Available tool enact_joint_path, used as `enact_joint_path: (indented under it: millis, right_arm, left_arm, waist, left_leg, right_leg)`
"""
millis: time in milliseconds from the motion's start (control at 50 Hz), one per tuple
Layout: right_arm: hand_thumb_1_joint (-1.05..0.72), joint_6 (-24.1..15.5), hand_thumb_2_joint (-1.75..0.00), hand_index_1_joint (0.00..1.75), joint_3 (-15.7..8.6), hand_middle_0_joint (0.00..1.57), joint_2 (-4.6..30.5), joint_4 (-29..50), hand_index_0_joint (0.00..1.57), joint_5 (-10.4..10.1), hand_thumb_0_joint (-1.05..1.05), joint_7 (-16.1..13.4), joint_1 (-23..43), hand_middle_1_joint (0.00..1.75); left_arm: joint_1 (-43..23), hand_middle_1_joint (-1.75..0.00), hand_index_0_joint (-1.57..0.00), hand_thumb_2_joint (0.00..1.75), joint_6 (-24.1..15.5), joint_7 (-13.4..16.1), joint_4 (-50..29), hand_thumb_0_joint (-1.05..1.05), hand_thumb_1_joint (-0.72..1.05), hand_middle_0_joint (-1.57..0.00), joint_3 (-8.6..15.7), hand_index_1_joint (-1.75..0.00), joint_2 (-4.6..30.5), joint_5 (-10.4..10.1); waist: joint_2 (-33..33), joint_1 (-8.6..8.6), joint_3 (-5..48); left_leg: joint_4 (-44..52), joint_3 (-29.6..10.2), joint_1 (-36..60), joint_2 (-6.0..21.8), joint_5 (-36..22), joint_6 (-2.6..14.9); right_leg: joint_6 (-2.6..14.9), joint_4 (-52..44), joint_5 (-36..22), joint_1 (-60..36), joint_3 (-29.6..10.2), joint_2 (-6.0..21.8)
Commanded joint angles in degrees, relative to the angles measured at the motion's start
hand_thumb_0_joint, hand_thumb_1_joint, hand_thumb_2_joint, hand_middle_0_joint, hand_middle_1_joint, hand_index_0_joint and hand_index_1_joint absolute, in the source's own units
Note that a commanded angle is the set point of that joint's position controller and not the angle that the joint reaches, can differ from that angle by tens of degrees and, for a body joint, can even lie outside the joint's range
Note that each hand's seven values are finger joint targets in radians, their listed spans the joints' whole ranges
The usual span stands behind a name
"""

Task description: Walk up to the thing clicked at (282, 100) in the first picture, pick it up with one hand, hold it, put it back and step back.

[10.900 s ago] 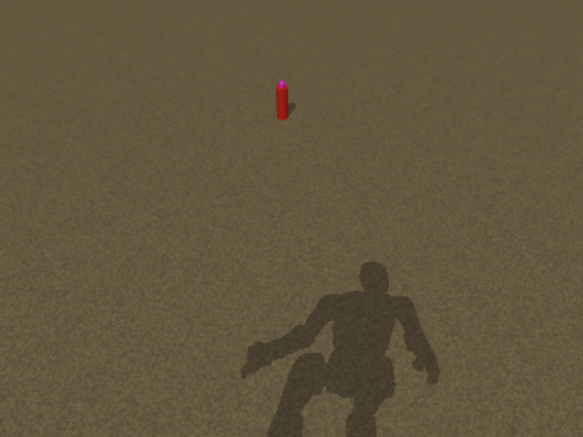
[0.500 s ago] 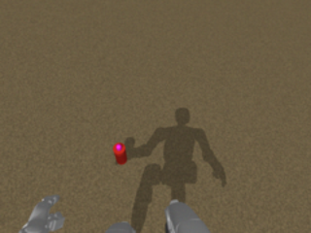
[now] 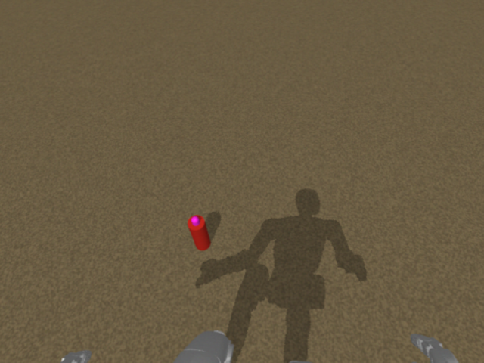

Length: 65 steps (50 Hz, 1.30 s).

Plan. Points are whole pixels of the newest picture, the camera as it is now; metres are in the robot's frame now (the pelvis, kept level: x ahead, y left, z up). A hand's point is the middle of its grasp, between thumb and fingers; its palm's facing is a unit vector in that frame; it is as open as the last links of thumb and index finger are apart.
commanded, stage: walk up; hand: left
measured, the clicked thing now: (199, 231) +0.63 +0.26 -0.65
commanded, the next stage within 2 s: stand in 1.56 s
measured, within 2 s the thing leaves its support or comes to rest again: neither
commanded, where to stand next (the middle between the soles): +0.31 +0.02 m, yaw +4 degrees
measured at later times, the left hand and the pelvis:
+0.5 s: hand out of the picture -0.07 +0.24 -0.16, palm faces +0.06 -0.93 -0.35, open 7.4 cm; pelvis -0.10 -0.03 +0.00, yaw +2 degrees
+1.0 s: hand out of the picture -0.02 +0.25 -0.15, palm faces +0.05 -0.92 -0.39, open 7.4 cm; pelvis -0.08 -0.02 +0.00, yaw +3 degrees
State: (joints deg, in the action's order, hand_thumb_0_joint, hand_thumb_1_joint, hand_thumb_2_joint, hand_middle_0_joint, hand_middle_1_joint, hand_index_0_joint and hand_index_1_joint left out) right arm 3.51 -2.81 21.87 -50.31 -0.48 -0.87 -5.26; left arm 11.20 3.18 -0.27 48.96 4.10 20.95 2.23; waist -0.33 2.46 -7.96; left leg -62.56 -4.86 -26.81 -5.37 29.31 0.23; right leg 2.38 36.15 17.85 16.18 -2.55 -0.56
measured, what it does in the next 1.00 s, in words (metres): steps on the spot: left foot, then right foot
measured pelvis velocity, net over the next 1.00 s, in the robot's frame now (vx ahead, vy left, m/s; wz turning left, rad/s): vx -0.08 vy -0.02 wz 0.05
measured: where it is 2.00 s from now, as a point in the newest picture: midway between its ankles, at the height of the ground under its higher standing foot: outside the picture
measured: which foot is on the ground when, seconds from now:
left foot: up 0.00-0.16, down 0.18-0.52, up 0.54-0.76, down 0.78-1.00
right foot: down 0.00-0.22, up 0.24-0.46, down 0.48-1.00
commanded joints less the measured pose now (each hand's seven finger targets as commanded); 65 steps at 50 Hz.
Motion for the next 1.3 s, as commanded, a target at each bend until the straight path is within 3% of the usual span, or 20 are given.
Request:
enact_joint_path:
  millis: [0, 160, 200, 220, 300, 380, 440, 460, 500, 520, 540, 620, 760, 800, 840, 960, 1000, 1040, 1120, 1280]
  right_arm:
    - [-0.90, -2.3, -0.90, 0.30, -2.4, 0.20, 11.0, 3.2, 0.20, 0.1, 0.00, -2.1, -4.5, 0.30]
    - [-0.90, -5.1, -0.90, 0.30, -3.1, 0.20, 10.1, 1.1, 0.20, 2.6, 0.00, -2.0, -10.3, 0.30]
    - [-0.90, -5.5, -0.90, 0.30, -4.6, 0.20, 17.6, 2.9, 0.20, 4.2, 0.00, -1.6, -5.0, 0.30]
    - [-0.90, -5.6, -0.90, 0.30, -5.1, 0.20, 20.6, 3.7, 0.20, 3.6, 0.00, -1.6, -4.1, 0.30]
    - [-0.90, -6.8, -0.90, 0.30, -2.5, 0.20, 12.2, 4.4, 0.20, 3.2, 0.00, -1.7, 1.7, 0.30]
    - [-0.90, -6.0, -0.90, 0.30, -3.6, 0.20, 13.3, 3.0, 0.20, 3.0, 0.00, -0.5, -3.5, 0.30]
    - [-0.90, -4.4, -0.90, 0.30, -3.6, 0.20, 14.0, 3.6, 0.20, 3.0, 0.00, 0.3, -1.8, 0.30]
    - [-0.90, -3.9, -0.90, 0.30, -3.0, 0.20, 12.0, 3.5, 0.20, 2.6, 0.00, 0.5, -2.3, 0.30]
    - [-0.90, -3.9, -0.90, 0.30, -1.3, 0.20, 6.6, 5.5, 0.20, 1.6, 0.00, 0.7, -2.2, 0.30]
    - [-0.90, -3.7, -0.90, 0.30, -2.5, 0.20, 10.3, 4.1, 0.20, 1.8, 0.00, 0.2, -1.5, 0.30]
    - [-0.90, -3.9, -0.90, 0.30, -3.4, 0.20, 12.0, 2.8, 0.20, 1.8, 0.00, 0.4, -3.7, 0.30]
    - [-0.90, -4.5, -0.90, 0.30, -2.5, 0.20, 9.1, 1.9, 0.20, 2.0, 0.00, 1.4, -2.0, 0.30]
    - [-0.90, -5.3, -0.90, 0.30, -3.9, 0.20, 9.9, -1.7, 0.20, 2.7, 0.00, 1.7, -6.7, 0.30]
    - [-0.90, -5.7, -0.90, 0.30, -4.8, 0.20, 14.5, -1.2, 0.20, 3.1, 0.00, 1.3, -6.7, 0.30]
    - [-0.90, -5.4, -0.90, 0.30, -5.4, 0.20, 17.5, -0.9, 0.20, 2.8, 0.00, 1.7, -4.4, 0.30]
    - [-0.90, -5.2, -0.90, 0.30, -2.2, 0.20, 9.3, -0.3, 0.20, 0.8, 0.00, 1.5, 1.2, 0.30]
    - [-0.90, -4.8, -0.90, 0.30, -1.6, 0.20, 7.4, 0.6, 0.20, 0.3, 0.00, 1.2, 0.8, 0.30]
    - [-0.90, -4.7, -0.90, 0.30, -2.0, 0.20, 8.3, -2.1, 0.20, 1.0, 0.00, 0.8, -3.2, 0.30]
    - [-0.90, -6.1, -0.90, 0.30, -2.4, 0.20, 10.7, -4.7, 0.20, 1.1, 0.00, 0.8, -4.9, 0.30]
    - [-0.90, -5.5, -0.90, 0.30, -1.8, 0.20, 10.6, -5.6, 0.20, 0.9, 0.00, 0.1, -0.2, 0.30]
  left_arm:
    - [-5.6, -0.30, -0.20, 0.90, -1.0, 1.4, -8.9, 0.00, 0.90, -0.20, 4.3, -0.30, 12.7, 0.8]
    - [0.2, -0.30, -0.20, 0.90, 0.4, 0.3, -8.8, 0.00, 0.90, -0.20, 3.6, -0.30, 12.1, -0.2]
    - [1.2, -0.30, -0.20, 0.90, 0.3, 0.0, -8.3, 0.00, 0.90, -0.20, 2.4, -0.30, 8.3, -1.0]
    - [-5.9, -0.30, -0.20, 0.90, 0.0, 0.8, -8.7, 0.00, 0.90, -0.20, 4.0, -0.30, 12.5, -0.2]
    - [0.2, -0.30, -0.20, 0.90, -0.7, -0.4, -4.7, 0.00, 0.90, -0.20, 3.7, -0.30, 11.5, -1.6]
    - [-3.7, -0.30, -0.20, 0.90, -2.5, -1.2, -3.8, 0.00, 0.90, -0.20, 2.6, -0.30, 10.5, -1.3]
    - [2.4, -0.30, -0.20, 0.90, -4.2, -0.4, 0.8, 0.00, 0.90, -0.20, 2.6, -0.30, 9.8, -1.2]
    - [4.4, -0.30, -0.20, 0.90, -5.1, 0.2, 2.5, 0.00, 0.90, -0.20, 2.9, -0.30, 10.7, -0.8]
    - [4.3, -0.30, -0.20, 0.90, -6.5, 1.1, 2.3, 0.00, 0.90, -0.20, 4.2, -0.30, 17.2, 0.3]
    - [0.8, -0.30, -0.20, 0.90, -6.3, 1.0, 1.0, 0.00, 0.90, -0.20, 4.6, -0.30, 21.1, 0.4]
    - [-2.6, -0.30, -0.20, 0.90, -6.2, 0.9, 0.1, 0.00, 0.90, -0.20, 4.3, -0.30, 19.5, 0.1]
    - [0.8, -0.30, -0.20, 0.90, -7.2, 1.0, 2.3, 0.00, 0.90, -0.20, 3.1, -0.30, 14.8, -0.7]
    - [-2.0, -0.30, -0.20, 0.90, -5.8, 0.5, 0.9, 0.00, 0.90, -0.20, 1.2, -0.30, 13.1, -1.3]
    - [-0.6, -0.30, -0.20, 0.90, -5.6, 0.6, 0.7, 0.00, 0.90, -0.20, -0.1, -0.30, 9.0, -2.1]
    - [-0.1, -0.30, -0.20, 0.90, -5.6, 1.0, 2.4, 0.00, 0.90, -0.20, 1.4, -0.30, 14.0, -1.8]
    - [5.2, -0.30, -0.20, 0.90, -7.6, 1.5, 6.2, 0.00, 0.90, -0.20, 1.3, -0.30, 11.7, -1.6]
    - [3.5, -0.30, -0.20, 0.90, -7.6, 2.1, 5.8, 0.00, 0.90, -0.20, 2.3, -0.30, 17.1, -1.2]
    - [-4.3, -0.30, -0.20, 0.90, -7.4, 1.6, 3.6, 0.00, 0.90, -0.20, 1.7, -0.30, 17.3, -1.0]
    - [-5.2, -0.30, -0.20, 0.90, -6.7, 1.6, 3.7, 0.00, 0.90, -0.20, 0.7, -0.30, 12.3, -2.4]
    - [-6.0, -0.30, -0.20, 0.90, -5.9, 1.8, 5.8, 0.00, 0.90, -0.20, 0.7, -0.30, 12.4, -2.6]
  waist:
    - [-7.6, -1.59, 6.9]
    - [-7.1, -1.27, 14.2]
    - [10.9, 0.36, 10.2]
    - [11.9, -4.20, 7.3]
    - [8.3, 1.30, 4.1]
    - [12.2, -3.76, 5.1]
    - [12.0, -1.44, 6.2]
    - [8.2, -0.61, 7.4]
    - [-9.1, 0.01, 6.8]
    - [-7.9, 0.65, 4.3]
    - [-6.9, -1.55, 1.1]
    - [-9.3, -0.55, 2.6]
    - [-5.4, -3.76, 7.6]
    - [7.1, -3.66, 10.0]
    - [8.4, -3.31, 5.9]
    - [6.3, 1.53, 9.7]
    - [-1.5, -0.02, 9.3]
    - [-4.1, -3.20, 7.0]
    - [-3.3, -2.84, 11.5]
    - [2.0, -1.62, 13.3]
  left_leg:
    - [-2.1, -0.8, 0.8, -0.7, -0.4, -1.61]
    - [46.3, 4.0, 17.3, 4.7, -17.4, 0.60]
    - [47.6, -24.0, 24.7, 24.1, -11.0, 8.53]
    - [47.9, -28.1, 8.6, 31.4, -10.2, 15.72]
    - [41.3, -4.8, 12.8, 17.9, -32.0, 9.16]
    - [41.8, -3.7, 16.6, 14.7, -12.5, 7.73]
    - [37.6, -1.9, 11.5, 14.1, -1.0, 7.92]
    - [31.1, -0.2, 9.5, 12.7, -6.0, 6.46]
    - [16.9, 4.0, -7.0, 4.6, 0.0, 0.62]
    - [11.4, -0.8, 0.5, 6.1, 5.2, 0.00]
    - [10.9, -2.2, 4.1, 8.4, 3.0, 0.27]
    - [18.3, 1.0, 1.0, 7.8, -4.0, 0.17]
    - [38.2, 4.5, 22.7, 5.8, -15.3, 0.59]
    - [46.3, -15.5, 26.1, 19.4, -4.1, 6.46]
    - [49.3, -19.7, 14.1, 24.8, 8.5, 13.30]
    - [30.1, 0.5, 11.9, 13.1, -34.1, 3.40]
    - [23.8, 4.7, 4.3, 6.7, -16.7, -0.30]
    - [26.1, 3.4, 10.4, 7.9, -5.8, 0.29]
    - [35.3, -0.5, 19.1, 12.9, -41.5, 3.88]
    - [33.8, 1.8, 17.4, 11.9, -41.1, 3.11]
  right_leg:
    - [8.99, -10.4, -25.2, -1.9, -8.6, 10.8]
    - [4.43, 0.9, -12.0, -8.0, -7.8, 10.3]
    - [-1.36, 12.4, 13.2, 17.4, 0.1, -1.8]
    - [-2.24, 19.5, 17.5, 9.0, -6.1, 1.9]
    - [-1.50, 21.5, 6.9, 7.8, -6.3, -2.0]
    - [-2.54, 3.1, 8.6, 3.0, 0.2, -0.1]
    - [-1.81, -12.4, 2.8, -7.2, 3.9, -1.6]
    - [-1.32, -17.5, -0.6, -12.4, 1.5, -0.9]
    - [4.88, -21.6, 7.0, -17.0, -26.8, 14.6]
    - [11.66, -22.9, 14.4, -2.4, -33.5, 22.0]
    - [12.43, -22.1, 16.2, 3.0, -31.0, 21.6]
    - [6.55, -19.1, -1.6, -6.1, -16.6, 13.5]
    - [2.46, -8.4, -3.7, 4.3, -5.5, 8.2]
    - [-1.06, 3.7, 5.4, 11.8, 1.0, 0.0]
    - [-0.95, 10.8, 16.1, 6.2, 0.9, 2.2]
    - [-0.51, -14.2, -14.7, -12.3, -0.9, 3.8]
    - [5.54, -15.5, -18.4, -13.8, -15.7, 14.8]
    - [9.36, -13.8, -17.8, -6.2, -15.8, 18.4]
    - [-0.60, -5.0, -29.0, -7.6, -0.5, 6.5]
    - [0.65, -5.9, -26.6, -12.2, -1.1, 7.1]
